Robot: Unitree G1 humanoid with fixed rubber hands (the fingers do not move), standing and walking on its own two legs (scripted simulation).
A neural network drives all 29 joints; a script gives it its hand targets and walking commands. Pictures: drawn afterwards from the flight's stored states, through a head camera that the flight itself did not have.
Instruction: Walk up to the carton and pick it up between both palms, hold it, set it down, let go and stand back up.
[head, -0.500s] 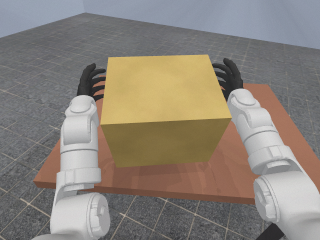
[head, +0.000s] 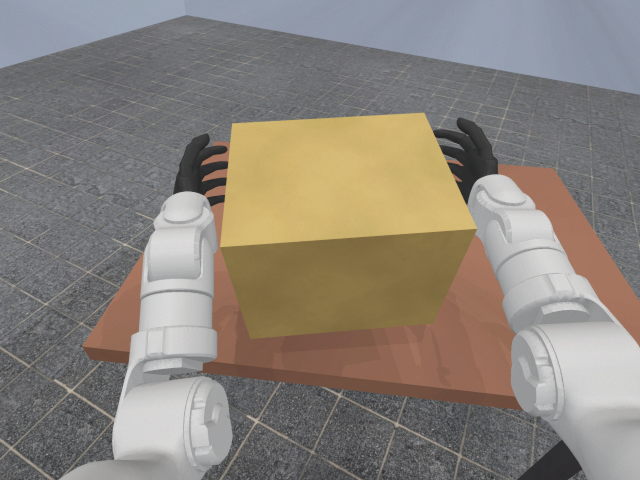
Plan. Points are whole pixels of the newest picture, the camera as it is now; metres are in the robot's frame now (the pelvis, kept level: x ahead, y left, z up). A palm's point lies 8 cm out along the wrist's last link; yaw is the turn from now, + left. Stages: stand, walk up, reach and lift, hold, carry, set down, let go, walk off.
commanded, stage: set down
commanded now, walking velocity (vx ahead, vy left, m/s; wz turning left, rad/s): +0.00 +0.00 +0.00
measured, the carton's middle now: (336, 227) +0.41 +0.03 +0.14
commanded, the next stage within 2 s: none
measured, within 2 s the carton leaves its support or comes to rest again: rests again in 1.78 s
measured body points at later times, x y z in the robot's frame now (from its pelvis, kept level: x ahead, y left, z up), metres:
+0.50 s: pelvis +0.00 -0.02 +0.00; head -0.02 -0.01 +0.45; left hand +0.39 +0.20 +0.18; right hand +0.46 -0.15 +0.19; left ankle +0.02 +0.13 -0.75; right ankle +0.00 -0.10 -0.75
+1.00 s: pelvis +0.00 -0.02 +0.00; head +0.00 -0.02 +0.45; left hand +0.39 +0.19 +0.14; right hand +0.46 -0.15 +0.15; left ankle +0.02 +0.12 -0.75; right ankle +0.00 -0.10 -0.75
